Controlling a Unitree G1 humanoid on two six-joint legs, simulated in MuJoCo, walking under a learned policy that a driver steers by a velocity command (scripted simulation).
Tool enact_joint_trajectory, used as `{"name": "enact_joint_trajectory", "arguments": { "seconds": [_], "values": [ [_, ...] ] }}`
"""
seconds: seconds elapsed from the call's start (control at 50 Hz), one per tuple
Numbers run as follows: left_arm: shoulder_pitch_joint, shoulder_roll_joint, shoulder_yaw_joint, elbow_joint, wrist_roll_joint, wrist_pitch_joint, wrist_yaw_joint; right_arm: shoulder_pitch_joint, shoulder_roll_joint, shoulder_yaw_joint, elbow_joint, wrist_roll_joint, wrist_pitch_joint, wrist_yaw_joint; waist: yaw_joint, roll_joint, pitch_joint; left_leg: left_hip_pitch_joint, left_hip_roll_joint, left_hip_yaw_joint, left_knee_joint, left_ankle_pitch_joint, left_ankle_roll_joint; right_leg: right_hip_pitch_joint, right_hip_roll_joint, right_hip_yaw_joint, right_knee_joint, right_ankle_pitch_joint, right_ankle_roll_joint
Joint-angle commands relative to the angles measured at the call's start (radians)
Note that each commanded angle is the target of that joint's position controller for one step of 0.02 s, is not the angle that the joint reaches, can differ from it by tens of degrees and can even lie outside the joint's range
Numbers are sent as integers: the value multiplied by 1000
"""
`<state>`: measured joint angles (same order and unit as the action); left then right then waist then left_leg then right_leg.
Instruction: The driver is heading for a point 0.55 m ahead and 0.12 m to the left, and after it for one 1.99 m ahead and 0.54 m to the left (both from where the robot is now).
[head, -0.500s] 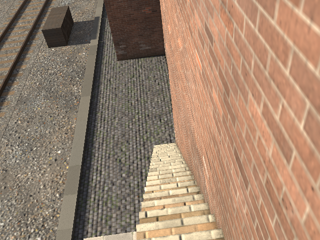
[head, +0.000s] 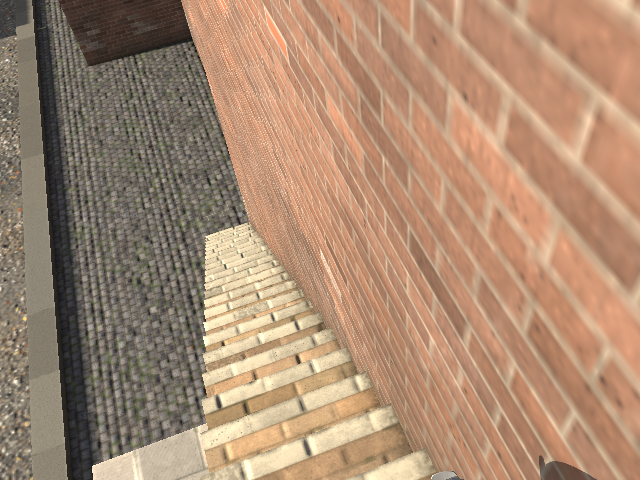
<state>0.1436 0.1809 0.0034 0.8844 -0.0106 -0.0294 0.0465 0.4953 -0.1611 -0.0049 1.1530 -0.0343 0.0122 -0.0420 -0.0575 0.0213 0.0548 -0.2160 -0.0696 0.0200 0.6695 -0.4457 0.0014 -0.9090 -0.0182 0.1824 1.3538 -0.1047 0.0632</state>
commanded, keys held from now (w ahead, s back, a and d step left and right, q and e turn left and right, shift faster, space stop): w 0.12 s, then no key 0.04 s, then q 0.68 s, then e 0.16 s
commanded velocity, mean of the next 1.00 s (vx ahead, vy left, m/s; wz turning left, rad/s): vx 0.18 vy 0.00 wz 0.28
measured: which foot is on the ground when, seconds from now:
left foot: down 0.00-0.38, up 0.40-0.72, down 0.74-1.00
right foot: up 0.00-0.06, down 0.08-0.14, up 0.16-0.34, down 0.36-0.74, up 0.76-1.00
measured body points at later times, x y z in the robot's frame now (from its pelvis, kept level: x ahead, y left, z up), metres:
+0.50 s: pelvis +0.18 +0.00 -0.19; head +0.20 -0.04 +0.26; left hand +0.09 +0.27 -0.30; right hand +0.25 -0.23 -0.35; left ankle +0.08 +0.16 -0.62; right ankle +0.25 -0.16 -0.92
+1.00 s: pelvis +0.19 +0.11 -0.20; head +0.17 +0.14 +0.25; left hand +0.30 +0.43 -0.30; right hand +0.27 -0.13 -0.32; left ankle +0.14 +0.22 -0.91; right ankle +0.32 +0.00 -0.77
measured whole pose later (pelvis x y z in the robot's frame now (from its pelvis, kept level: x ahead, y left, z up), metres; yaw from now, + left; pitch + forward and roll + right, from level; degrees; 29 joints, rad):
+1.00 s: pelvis +0.19 +0.11 -0.20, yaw +21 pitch -2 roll -2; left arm 0.02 0.31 0.06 0.80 -0.02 0.06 0.05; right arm 0.46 -0.20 0.03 0.82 -0.02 0.07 -0.01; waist -0.07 -0.06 0.00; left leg -0.31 -0.03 -0.15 0.77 -0.43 0.00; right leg -0.84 0.11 0.08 1.51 -0.08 0.07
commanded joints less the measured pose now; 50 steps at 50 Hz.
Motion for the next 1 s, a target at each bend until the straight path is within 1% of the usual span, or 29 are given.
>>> {"name": "enact_joint_trajectory", "arguments": {
  "seconds": [0.02, 0.06, 0.1, 0.12, 0.14, 0.16, 0.18, 0.2, 0.28, 0.32, 0.36, 0.38, 0.42, 0.46, 0.5, 0.56, 0.6, 0.66, 0.7, 0.74, 0.76, 0.78, 0.8, 0.82, 0.84, 0.86, 0.9, 0.94, 1.0],
  "values": [
    [236, 108, 31, 68, 8, 22, -12, -302, -195, -34, -131, 71, -30, -26, 171, 88, -101, -422, 152, -148, -108, 549, 155, 736, -25, -23, -333, 446, 25],
    [116, 145, 41, 24, -42, 35, -28, -200, -54, -8, -96, 73, -4, -52, 93, 176, 7, -54, 139, -220, 5, 295, 161, 473, -47, 17, -673, 239, 19],
    [99, 170, 63, 32, -57, 14, -73, -125, -47, -15, -112, 11, 9, -61, 60, 144, 13, 162, 124, -289, 203, 217, 157, 415, -89, 12, -930, 243, 10],
    [-4, 234, 83, 45, -44, 19, -62, 132, 41, 20, -115, -10, 37, -27, -114, -440, 39, 164, -56, 16, 232, -169, 107, 319, -9, 34, -1255, 295, 125],
    [-129, 183, 80, -14, -28, 24, -51, 262, 62, 36, -45, -25, 45, -25, -152, -495, 162, 71, -79, 73, 103, -169, 80, 348, 2, 162, -1352, 73, 183],
    [-193, 126, 71, -44, -21, 24, -54, 300, 45, 39, -4, -17, 53, -19, -179, -378, 182, 75, -44, 12, -79, -4, 69, 396, -1, 155, -1288, -30, 181],
    [-120, 80, 58, -66, 16, 14, -71, 40, -50, 11, -84, 26, 21, -18, -73, -1, 115, 79, 56, -298, -188, -3, 107, 599, 32, -26, -1129, 413, 128],
    [-33, 114, 60, -20, -5, 20, -70, -131, -91, -5, -157, 47, 27, -39, -22, 101, 135, 26, 110, -309, -76, 169, 126, 599, -91, 80, -1159, 420, 68],
    [325, 181, 114, 149, 3, -9, -86, -179, -91, -45, -233, 26, 16, -21, 13, -4, -2, -40, 37, -272, 307, 69, 58, 839, -106, 12, -1067, 793, 68],
    [385, 198, 124, 170, 14, -19, -73, -206, -70, -36, -273, 68, 28, -7, 52, -5, 8, 27, 6, -260, 466, 73, 28, 833, -162, -23, -1237, 820, 40],
    [517, 241, 132, 247, 10, -29, -82, -51, 25, -31, -218, 79, 48, 45, 22, -213, -63, -287, -27, -182, 782, -456, -23, 1161, -242, -69, -967, 1250, -15],
    [629, 256, 122, 304, 14, -32, -93, 36, 61, -35, -183, 104, 52, 60, 68, -241, -78, -565, -91, -168, 1129, -689, -48, 1331, -340, -34, -714, 1413, -151],
    [541, 266, 94, 278, -12, -19, -114, -22, 27, -47, -226, 123, 69, 48, 70, -173, -141, -661, -26, -271, 1359, -574, -92, 1150, -489, 142, -641, 1447, -317],
    [346, 362, 86, 140, 33, 4, -93, -229, -41, -64, -338, 161, 122, -1, 88, 7, -161, -609, -31, -239, 1602, -406, -104, 872, -556, 265, -796, 1023, -349],
    [261, 394, 88, 76, 23, 17, -50, -281, -81, -65, -440, 116, 143, -8, 96, -166, -130, -766, 10, -344, 1508, -163, -104, 806, -597, 253, -817, 703, -377],
    [145, 276, 29, -17, 49, 51, 14, -323, -152, -69, -512, 85, 150, -48, 68, -210, 4, -704, -4, -250, 1328, 132, -134, 518, -416, 33, -931, 122, -238],
    [-40, 209, -17, -93, 21, 52, 37, -287, -127, -59, -560, 67, 153, -61, -16, -325, 13, -505, 44, -152, 877, 430, -163, 365, -301, -171, -935, -113, -167],
    [78, 311, 30, -72, 30, 68, 22, -134, -101, -47, -455, 67, 86, -20, -51, -351, -67, 188, -27, 129, 665, 458, -164, 118, -238, -314, -941, -279, -133],
    [-53, 356, 51, -134, -23, 62, 21, -49, -140, -57, -446, 59, 62, 0, -169, -381, -90, 242, 16, 94, 609, 321, -130, 157, -246, -360, -814, -302, -66],
    [56, 278, 47, -105, -63, 110, 62, -103, -166, -56, -442, 50, 16, 72, -104, -24, 178, 0, -9, -80, -264, 173, 15, 318, -171, -322, -360, -473, -73],
    [88, 206, 34, -197, -4, 108, 75, -121, -300, -74, -454, 63, -15, 94, 31, 402, 248, 177, 159, -519, -15, 1068, 138, -164, -78, -192, 23, -671, -38],
    [15, 229, 38, -205, 12, 68, 79, 26, -374, -97, -431, 34, -46, 140, -103, 512, 49, 348, 285, -767, -19, 1520, 226, -402, -14, -21, 237, -778, -23],
    [-157, 286, 54, -266, -39, 48, 83, 29, -446, -119, -463, -34, -71, 169, -188, 409, -44, 226, 368, -1046, -261, 909, 285, -424, -7, 109, 222, -724, -50],
    [-306, 281, 68, -315, -76, 48, 93, -13, -395, -112, -487, -13, -55, 152, -156, 185, 17, 185, 375, -1107, -321, 323, 317, -479, 21, 128, 192, -591, -62],
    [-337, 247, 63, -305, -49, 57, 85, -46, -343, -87, -485, 3, -28, 113, -111, 177, 76, 125, 362, -1053, -318, 128, 292, -463, 32, 145, 146, -513, -62],
    [-213, 267, 83, -241, -26, 64, 70, -206, -310, -65, -520, -32, -5, 75, 15, 206, 5, -20, 319, -890, -297, 94, 283, -258, 42, 133, 133, -348, -58],
    [99, 254, 104, -78, -10, 88, 31, -374, -205, -13, -536, -36, 47, 33, 191, 304, -70, -352, 207, -500, -244, 187, 179, 146, 76, -46, 260, -85, -9],
    [179, 212, 108, -3, -30, 108, -6, -315, -60, 51, -482, -9, 33, 28, 180, 216, -88, -466, 159, -318, -174, 214, 152, 322, 134, -95, 421, 125, 39],
    [-5, 74, 28, -88, 16, 92, -21, -297, -73, 49, -451, 40, 24, 5, 161, 64, -64, -367, 143, -224, -148, 398, 111, 473, 62, -99, -49, 91, -9]
  ]
}}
